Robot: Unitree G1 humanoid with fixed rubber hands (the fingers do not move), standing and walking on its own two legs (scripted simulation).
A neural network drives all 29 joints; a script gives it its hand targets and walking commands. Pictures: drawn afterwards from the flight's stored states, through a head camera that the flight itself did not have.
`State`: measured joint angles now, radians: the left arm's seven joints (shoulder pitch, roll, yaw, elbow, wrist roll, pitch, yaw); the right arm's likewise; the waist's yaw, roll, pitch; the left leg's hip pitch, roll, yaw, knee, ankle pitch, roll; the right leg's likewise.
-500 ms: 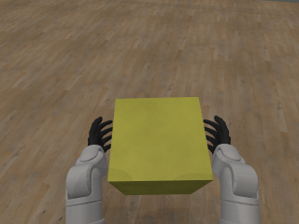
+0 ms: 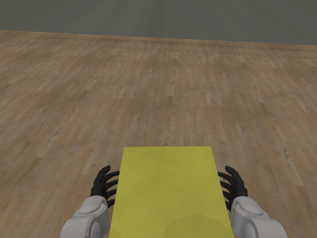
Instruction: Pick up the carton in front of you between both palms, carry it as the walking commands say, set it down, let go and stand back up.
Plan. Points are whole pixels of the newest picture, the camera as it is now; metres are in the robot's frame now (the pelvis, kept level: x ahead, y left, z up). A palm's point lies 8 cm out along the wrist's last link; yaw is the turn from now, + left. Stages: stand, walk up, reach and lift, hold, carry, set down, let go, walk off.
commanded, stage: carry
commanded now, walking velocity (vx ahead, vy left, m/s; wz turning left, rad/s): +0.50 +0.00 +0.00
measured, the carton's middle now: (167, 209) +0.23 -0.01 +0.00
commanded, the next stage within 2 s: none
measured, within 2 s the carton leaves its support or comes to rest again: neither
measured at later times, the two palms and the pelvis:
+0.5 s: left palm (123, 110) +0.52 +0.12 +0.08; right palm (211, 105) +0.55 -0.18 +0.07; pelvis +0.31 -0.05 +0.00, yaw +4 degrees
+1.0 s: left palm (122, 70) +0.83 +0.16 +0.06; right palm (188, 68) +0.82 -0.14 +0.07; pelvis +0.59 +0.01 +0.00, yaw +1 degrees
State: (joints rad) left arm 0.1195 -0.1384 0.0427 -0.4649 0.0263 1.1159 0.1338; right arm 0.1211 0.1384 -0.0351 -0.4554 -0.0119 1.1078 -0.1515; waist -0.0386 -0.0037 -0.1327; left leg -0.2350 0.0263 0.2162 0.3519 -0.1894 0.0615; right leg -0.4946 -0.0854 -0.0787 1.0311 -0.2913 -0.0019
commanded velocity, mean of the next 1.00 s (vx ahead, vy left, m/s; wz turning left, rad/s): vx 0.33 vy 0.00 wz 0.00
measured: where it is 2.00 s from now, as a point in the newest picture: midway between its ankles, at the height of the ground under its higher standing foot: (158, 193)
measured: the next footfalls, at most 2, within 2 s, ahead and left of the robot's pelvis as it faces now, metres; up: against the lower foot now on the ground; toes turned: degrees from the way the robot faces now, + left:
right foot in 0.28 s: +0.37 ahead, -0.13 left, +0.00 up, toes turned -9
left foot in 0.78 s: +0.66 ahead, +0.11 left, +0.00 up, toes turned +5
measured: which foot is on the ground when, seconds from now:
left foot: down 0.00-0.32, up 0.34-0.76, down 0.78-1.00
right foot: up 0.00-0.26, down 0.28-0.80, up 0.82-1.00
